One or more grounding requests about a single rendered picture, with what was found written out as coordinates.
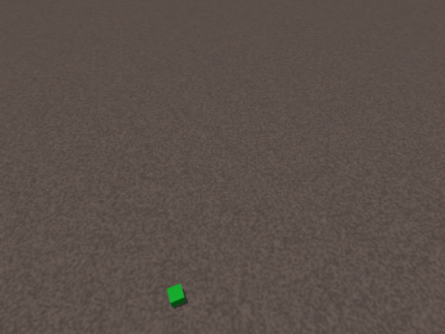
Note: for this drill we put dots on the cube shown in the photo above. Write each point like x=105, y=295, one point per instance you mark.
x=176, y=295

